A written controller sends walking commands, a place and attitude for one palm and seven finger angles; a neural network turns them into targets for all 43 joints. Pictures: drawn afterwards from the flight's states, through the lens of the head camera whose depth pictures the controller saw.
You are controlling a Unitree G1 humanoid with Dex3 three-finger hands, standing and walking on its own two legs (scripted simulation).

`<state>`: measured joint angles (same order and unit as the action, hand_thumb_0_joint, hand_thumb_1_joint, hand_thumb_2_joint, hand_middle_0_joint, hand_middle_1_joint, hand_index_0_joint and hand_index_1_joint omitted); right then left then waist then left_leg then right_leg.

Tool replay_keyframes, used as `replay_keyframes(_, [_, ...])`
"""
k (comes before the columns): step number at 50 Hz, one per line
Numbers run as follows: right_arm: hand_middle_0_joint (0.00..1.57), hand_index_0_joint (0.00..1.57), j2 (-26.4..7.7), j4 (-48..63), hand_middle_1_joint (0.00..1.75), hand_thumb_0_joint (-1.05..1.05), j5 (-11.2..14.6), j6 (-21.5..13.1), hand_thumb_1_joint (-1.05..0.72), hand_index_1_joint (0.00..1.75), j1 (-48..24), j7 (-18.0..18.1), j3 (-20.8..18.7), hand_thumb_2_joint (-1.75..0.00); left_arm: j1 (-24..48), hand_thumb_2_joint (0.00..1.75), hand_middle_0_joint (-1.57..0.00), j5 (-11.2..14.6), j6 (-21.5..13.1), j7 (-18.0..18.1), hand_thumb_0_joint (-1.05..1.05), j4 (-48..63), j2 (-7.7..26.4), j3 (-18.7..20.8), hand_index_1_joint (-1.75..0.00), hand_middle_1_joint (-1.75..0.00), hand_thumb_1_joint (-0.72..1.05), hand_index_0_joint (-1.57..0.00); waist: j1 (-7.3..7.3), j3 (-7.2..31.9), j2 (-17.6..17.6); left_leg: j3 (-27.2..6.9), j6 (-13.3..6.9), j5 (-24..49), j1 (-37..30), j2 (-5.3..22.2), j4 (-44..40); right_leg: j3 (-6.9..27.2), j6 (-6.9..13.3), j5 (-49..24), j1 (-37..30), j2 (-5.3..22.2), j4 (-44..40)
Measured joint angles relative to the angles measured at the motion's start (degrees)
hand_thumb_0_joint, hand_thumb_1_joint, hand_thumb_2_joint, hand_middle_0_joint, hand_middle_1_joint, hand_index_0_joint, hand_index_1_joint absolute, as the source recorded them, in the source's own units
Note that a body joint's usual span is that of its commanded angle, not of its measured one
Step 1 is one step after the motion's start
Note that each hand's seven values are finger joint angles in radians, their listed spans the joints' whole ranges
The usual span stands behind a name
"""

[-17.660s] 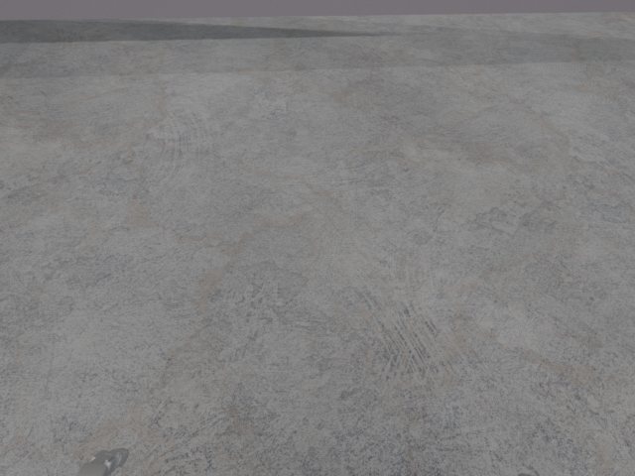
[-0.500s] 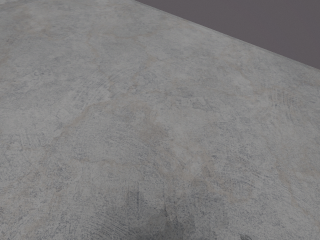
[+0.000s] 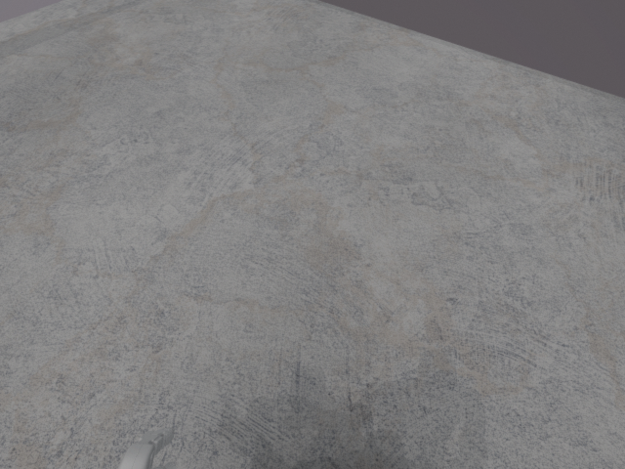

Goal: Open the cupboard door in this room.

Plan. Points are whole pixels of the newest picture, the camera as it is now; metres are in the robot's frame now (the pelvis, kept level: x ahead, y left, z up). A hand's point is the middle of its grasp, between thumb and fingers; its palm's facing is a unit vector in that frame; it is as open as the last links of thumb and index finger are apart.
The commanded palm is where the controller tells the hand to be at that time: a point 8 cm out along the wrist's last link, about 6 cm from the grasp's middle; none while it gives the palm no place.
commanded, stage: turn or walk to find it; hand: left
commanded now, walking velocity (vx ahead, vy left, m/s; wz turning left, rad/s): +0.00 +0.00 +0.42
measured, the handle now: out of the picture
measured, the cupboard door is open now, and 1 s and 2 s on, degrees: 0 0 0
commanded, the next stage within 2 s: none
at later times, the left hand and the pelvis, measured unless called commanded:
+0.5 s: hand out of the picture -0.07 +0.19 -0.17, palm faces +0.29 -0.92 -0.25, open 7.3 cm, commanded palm none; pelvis -0.03 +0.00 +0.00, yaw +14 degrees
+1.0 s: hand out of the picture -0.04 +0.24 -0.15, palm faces +0.42 -0.87 -0.25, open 7.4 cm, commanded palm none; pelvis -0.05 +0.01 +0.01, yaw +25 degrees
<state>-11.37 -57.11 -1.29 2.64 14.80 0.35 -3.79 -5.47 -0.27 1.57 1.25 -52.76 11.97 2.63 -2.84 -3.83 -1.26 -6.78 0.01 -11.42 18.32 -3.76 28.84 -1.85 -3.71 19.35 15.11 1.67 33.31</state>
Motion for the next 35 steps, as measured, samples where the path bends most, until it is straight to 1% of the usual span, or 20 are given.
replay_keyframes(1, [0.21, 0.20, -0.44, -0.25, 0.30, 0.01, 0.23, 0.11, -0.91, 0.30, 0.37, -0.08, -0.25, -0.90, 0.04, 0.90, -0.20, -0.13, -0.57, 0.11, 0.00, 0.10, -0.48, -0.09, -0.30, -0.29, 0.91, -0.20, 0.10, 0.01, -0.75, -0.55, 0.57, -0.57, 0.97, 0.06, 1.64, -0.59, 1.08, -2.00, -1.20, -0.34, -2.85])
replay_keyframes(2, [0.21, 0.20, -0.93, -0.61, 0.30, 0.01, 0.38, 0.38, -0.91, 0.30, 0.38, -0.09, -0.57, -0.90, 0.00, 0.90, -0.20, -0.38, -0.98, 0.19, 0.00, 0.06, -1.12, -0.27, -0.30, -0.29, 0.91, -0.20, 0.06, -0.35, -1.74, -0.87, 0.88, -4.71, 2.08, 0.25, 4.92, -1.31, 2.66, -2.23, -1.32, -0.80, -2.58])
replay_keyframes(3, [0.21, 0.20, -1.24, -0.78, 0.30, 0.01, 0.38, 0.77, -0.91, 0.30, 0.51, -0.09, -0.87, -0.90, -0.40, 0.90, -0.20, -0.53, -1.14, 0.18, 0.00, 0.19, -1.56, -0.60, -0.30, -0.29, 0.91, -0.20, -0.02, -0.43, -2.01, -0.32, 1.07, -9.64, 3.66, -0.07, 9.90, -1.86, 4.01, -1.85, -1.40, -0.59, -2.02])
replay_keyframes(4, [0.21, 0.20, -1.50, -0.86, 0.30, 0.01, 0.27, 1.22, -0.91, 0.30, 0.67, -0.12, -1.14, -0.90, -1.01, 0.90, -0.20, -0.60, -1.24, 0.20, 0.00, 0.25, -1.97, -0.76, -0.30, -0.29, 0.91, -0.20, -0.06, -0.27, -1.94, 0.44, 1.23, -12.82, 5.43, -0.44, 15.69, -2.34, 4.93, -1.54, -1.70, -0.08, -1.97])
replay_keyframes(5, [0.20, 0.20, -1.76, -0.96, 0.30, 0.01, 0.17, 1.61, -0.91, 0.30, 0.76, -0.20, -1.40, -0.90, -1.67, 0.90, -0.20, -0.60, -1.20, 0.25, 0.00, 0.19, -2.34, -0.80, -0.30, -0.30, 0.91, -0.20, -0.04, -0.06, -1.82, 1.20, 1.43, -14.05, 7.06, -0.53, 21.50, -2.78, 5.44, -1.51, -2.22, 0.42, -2.43])
replay_keyframes(8, [0.20, 0.19, -2.65, -1.13, 0.30, 0.01, -0.03, 2.03, -0.91, 0.30, 0.81, -0.63, -1.99, -0.90, -3.43, 0.90, -0.20, -0.52, -0.89, 0.31, 0.00, -0.46, -3.17, -0.96, -0.30, -0.30, 0.91, -0.20, -0.12, 0.32, -1.93, 2.67, 2.25, -11.51, 10.19, 1.00, 34.36, -4.38, 5.78, -2.33, -3.91, 1.26, -4.53])
replay_keyframes(10, [0.20, 0.19, -3.10, -1.20, 0.30, 0.01, -0.04, 2.03, -0.91, 0.30, 0.80, -0.80, -2.15, -0.90, -4.41, 0.90, -0.20, -0.51, -0.97, 0.30, 0.00, -0.92, -3.57, -1.03, -0.30, -0.30, 0.91, -0.20, -0.12, 0.39, -2.09, 2.79, 2.94, -9.27, 10.73, 2.44, 38.12, -5.69, 5.82, -2.75, -4.63, 1.56, -5.44])
replay_keyframes(12, [0.20, 0.19, -3.32, -1.44, 0.30, 0.01, -0.05, 2.17, -0.91, 0.30, 0.61, -0.86, -2.14, -0.90, -5.43, 0.90, -0.20, -0.53, -1.23, 0.29, 0.00, -1.19, -3.82, -1.08, -0.30, -0.30, 0.91, -0.20, 0.21, 0.44, -1.98, 2.70, 3.58, -8.18, 10.39, 3.69, 39.27, -6.87, 5.92, -2.90, -4.93, 1.88, -5.86])
replay_keyframes(14, [0.20, 0.19, -3.38, -1.72, 0.30, 0.01, -0.07, 2.36, -0.91, 0.30, 0.14, -0.86, -2.05, -0.90, -6.45, 0.90, -0.20, -0.60, -1.50, 0.49, 0.00, -1.42, -3.86, -0.83, -0.30, -0.30, 0.91, -0.20, 0.82, 0.43, -1.65, 2.64, 4.05, -8.11, 9.53, 4.67, 38.78, -7.86, 5.97, -2.91, -4.89, 2.22, -5.94])
replay_keyframes(17, [0.20, 0.19, -3.32, -1.90, 0.30, 0.01, -0.03, 2.54, -0.91, 0.30, -1.18, -0.78, -1.76, -0.90, -7.81, 0.90, -0.20, -0.88, -1.66, 0.48, 0.00, -1.85, -3.35, -0.60, -0.30, -0.30, 0.92, -0.20, 1.77, 0.08, -0.94, 3.15, 4.46, -9.87, 7.63, 5.68, 35.52, -9.28, 5.84, -2.85, -4.52, 2.91, -5.68])
replay_keyframes(20, [0.20, 0.19, -3.11, -1.64, 0.30, 0.01, 0.20, 2.37, -0.91, 0.30, -3.09, -0.68, -1.25, -0.90, -8.92, 0.90, -0.20, -1.23, -1.60, 0.38, 0.00, -2.51, -2.59, -0.38, -0.30, -0.30, 0.92, -0.20, 2.84, -0.61, 0.00, 4.72, 4.45, -12.88, 4.88, 6.12, 28.73, -10.61, 5.38, -2.73, -4.01, 3.92, -5.07])
replay_keyframes(24, [0.20, 0.19, -2.66, -0.59, 0.30, 0.01, 0.75, 1.56, -0.91, 0.30, -6.25, -0.57, -0.41, -0.90, -10.13, 0.90, -0.20, -1.57, -1.27, 0.19, 0.00, -3.50, -1.04, 0.11, -0.30, -0.30, 0.91, -0.20, 4.50, -1.51, 1.48, 7.66, 3.56, -14.92, 0.64, 5.79, 17.47, -12.23, 4.21, -2.07, -2.80, 5.50, -2.91])
replay_keyframes(26, [0.20, 0.19, -2.38, 0.34, 0.30, 0.01, 0.88, 0.77, -0.91, 0.30, -7.54, -0.59, -0.01, -0.90, -10.72, 0.90, -0.20, -1.47, -0.92, 0.13, 0.00, -4.15, 0.00, 0.47, -0.30, -0.30, 0.91, -0.20, 4.84, -1.59, 2.22, 9.17, 3.01, -11.38, -2.21, 5.38, 9.90, -13.21, 3.25, -1.20, -2.01, 6.42, -0.86])
replay_keyframes(27, [0.20, 0.19, -2.42, 0.93, 0.30, 0.01, 0.89, 0.22, -0.91, 0.30, -7.91, -0.71, 0.19, -0.90, -11.16, 0.90, -0.20, -1.25, -0.64, 0.11, 0.00, -4.38, 0.48, 0.62, -0.30, -0.30, 0.91, -0.20, 4.85, -1.35, 2.27, 9.65, 2.61, -7.24, -4.08, 5.36, 5.06, -13.78, 2.65, -0.38, -1.35, 6.78, 0.89])
replay_keyframes(28, [0.20, 0.19, -1.97, 1.19, 0.30, 0.01, 0.78, -0.38, -0.91, 0.30, -8.51, -0.73, 0.24, -0.90, -11.19, 0.90, -0.20, -0.98, -0.18, 0.11, 0.00, -4.75, 1.28, 0.87, -0.30, -0.30, 0.91, -0.20, 4.99, -1.51, 3.36, 9.94, 1.52, -5.85, -4.34, 4.59, 4.16, -13.10, 2.16, 0.65, -0.23, 7.77, 3.60])
replay_keyframes(29, [0.20, 0.19, -1.41, 1.49, 0.30, 0.01, 0.71, -0.76, -0.91, 0.30, -9.01, -0.73, 0.42, -0.90, -11.03, 0.90, -0.20, -0.84, 0.54, 0.25, 0.00, -5.13, 2.02, 1.05, -0.30, -0.30, 0.91, -0.20, 5.35, -1.73, 4.38, 10.10, 0.21, -6.47, -4.13, 3.90, 4.98, -10.73, 1.53, 4.81, 1.29, 7.88, 7.42])
replay_keyframes(30, [0.20, 0.19, -0.98, 1.83, 0.30, 0.01, 0.59, -0.95, -0.91, 0.30, -9.31, -0.79, 0.72, -0.90, -10.93, 0.90, -0.20, -0.80, 1.27, 0.41, 0.00, -5.35, 2.53, 1.17, -0.30, -0.30, 0.91, -0.20, 5.63, -1.75, 4.76, 10.02, -0.88, -7.33, -4.16, 3.74, 5.44, -8.44, 1.21, 8.59, 2.93, 7.20, 11.83])
replay_keyframes(31, [0.20, 0.19, -0.60, 2.08, 0.30, 0.01, 0.44, -1.14, -0.91, 0.30, -9.36, -0.67, 1.00, -0.90, -10.76, 0.90, -0.20, -0.83, 1.89, 0.53, 0.00, -5.62, 2.86, 1.27, -0.30, -0.30, 0.91, -0.20, 5.66, -1.49, 4.75, 9.68, -1.61, -7.75, -4.37, 3.79, 5.17, -6.65, 0.94, 10.45, 4.44, 6.33, 15.88])
replay_keyframes(32, [0.20, 0.19, -0.28, 2.27, 0.30, 0.01, 0.32, -1.25, -0.91, 0.30, -9.27, -0.43, 1.20, -0.90, -10.40, 0.90, -0.20, -0.84, 2.35, 0.53, 0.00, -5.88, 3.04, 1.36, -0.30, -0.30, 0.91, -0.20, 5.53, -1.18, 4.50, 9.13, -2.04, -7.59, -4.69, 3.84, 4.34, -5.25, 0.70, 10.69, 5.78, 5.54, 19.43])
replay_keyframes(35, [0.20, 0.20, 0.37, 2.41, 0.30, 0.01, 0.27, -1.37, -0.91, 0.30, -8.89, 0.15, 1.72, -0.90, -8.87, 0.90, -0.20, -0.86, 2.31, 0.02, 0.01, -5.70, 3.25, 1.50, -0.30, -0.29, 0.91, -0.20, 5.22, -0.69, 3.69, 7.43, -2.36, -5.23, -5.82, 3.67, 0.69, -2.35, -0.03, 7.25, 9.08, 4.32, 26.89])
